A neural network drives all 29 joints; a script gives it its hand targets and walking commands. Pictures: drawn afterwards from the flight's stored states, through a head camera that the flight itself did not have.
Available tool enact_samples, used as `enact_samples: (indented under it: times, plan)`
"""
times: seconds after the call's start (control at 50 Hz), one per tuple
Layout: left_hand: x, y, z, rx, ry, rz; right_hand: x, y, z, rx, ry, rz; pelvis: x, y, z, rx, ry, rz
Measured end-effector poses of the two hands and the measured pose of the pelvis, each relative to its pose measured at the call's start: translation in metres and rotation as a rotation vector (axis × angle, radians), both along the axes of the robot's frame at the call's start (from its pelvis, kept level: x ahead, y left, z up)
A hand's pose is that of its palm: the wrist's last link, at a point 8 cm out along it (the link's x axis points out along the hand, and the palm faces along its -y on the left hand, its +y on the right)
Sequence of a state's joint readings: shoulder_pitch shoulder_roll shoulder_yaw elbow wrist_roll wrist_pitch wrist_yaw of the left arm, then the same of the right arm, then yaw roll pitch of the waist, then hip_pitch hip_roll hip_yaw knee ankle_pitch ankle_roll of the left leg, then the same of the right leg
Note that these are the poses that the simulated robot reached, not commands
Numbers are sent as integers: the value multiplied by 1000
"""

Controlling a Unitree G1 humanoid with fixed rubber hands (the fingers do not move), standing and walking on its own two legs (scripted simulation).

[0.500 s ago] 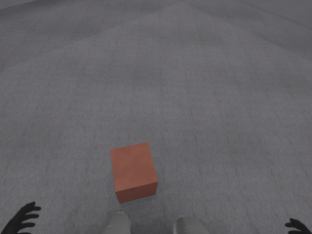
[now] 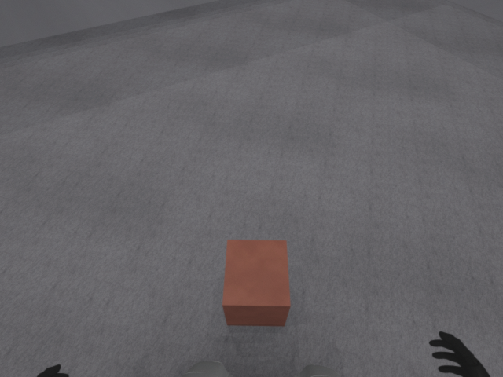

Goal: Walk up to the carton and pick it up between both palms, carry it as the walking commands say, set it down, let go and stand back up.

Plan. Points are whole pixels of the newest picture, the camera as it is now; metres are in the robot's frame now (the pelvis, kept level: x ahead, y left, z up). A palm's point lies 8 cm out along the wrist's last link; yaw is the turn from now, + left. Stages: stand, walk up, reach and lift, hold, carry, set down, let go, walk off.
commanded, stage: walk up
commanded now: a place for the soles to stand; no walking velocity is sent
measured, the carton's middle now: (256, 283) +0.49 +0.00 -0.63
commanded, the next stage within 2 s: none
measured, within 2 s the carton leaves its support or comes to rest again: neither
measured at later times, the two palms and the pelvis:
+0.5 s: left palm out of the picture +0.12 +0.35 -0.06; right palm (451, 350) +0.17 -0.30 -0.06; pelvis +0.02 +0.01 +0.02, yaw +3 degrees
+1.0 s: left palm out of the picture +0.07 +0.42 -0.08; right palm out of the picture +0.10 -0.26 -0.08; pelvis +0.01 +0.08 +0.01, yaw -4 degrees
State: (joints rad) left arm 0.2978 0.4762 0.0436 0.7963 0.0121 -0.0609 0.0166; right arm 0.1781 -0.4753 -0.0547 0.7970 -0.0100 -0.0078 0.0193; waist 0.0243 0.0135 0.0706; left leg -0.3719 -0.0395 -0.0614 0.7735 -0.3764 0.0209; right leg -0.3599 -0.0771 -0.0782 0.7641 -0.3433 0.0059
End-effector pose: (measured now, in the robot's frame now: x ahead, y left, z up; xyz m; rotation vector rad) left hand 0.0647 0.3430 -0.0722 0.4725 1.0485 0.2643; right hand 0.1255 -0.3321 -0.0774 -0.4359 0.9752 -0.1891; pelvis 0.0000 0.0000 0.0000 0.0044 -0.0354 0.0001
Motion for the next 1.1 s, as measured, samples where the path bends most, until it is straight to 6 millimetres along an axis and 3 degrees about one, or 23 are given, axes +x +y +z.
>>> enact_samples:
  times: [0.2,0.46,0.56,0.64,0.72,0.8,0.94,1.02,1.1]
  plan:
    - [20,1,-3,-46,-33,45,9,17,1,13,42,22,10,7,8,-16,5,31]
    - [53,4,9,-57,-59,50,41,30,14,25,39,27,17,10,21,-21,10,54]
    - [48,8,10,-41,-42,64,49,31,18,24,44,39,19,13,24,-26,14,53]
    - [19,34,10,36,26,79,54,31,21,21,28,33,15,24,20,-28,18,40]
    - [-12,71,10,90,100,89,46,42,17,13,46,25,10,44,14,-21,19,33]
    - [-20,95,2,95,138,102,20,56,6,-5,80,-5,7,64,6,-21,15,18]
    - [-7,87,-3,29,169,34,-20,75,1,19,94,-103,9,76,12,-23,3,-36]
    - [10,78,-8,11,145,-8,-24,75,-6,34,72,-133,12,76,7,-23,0,-72]
    - [39,69,-7,-18,90,-55,-24,83,-6,53,49,-161,14,80,10,-12,-3,-91]
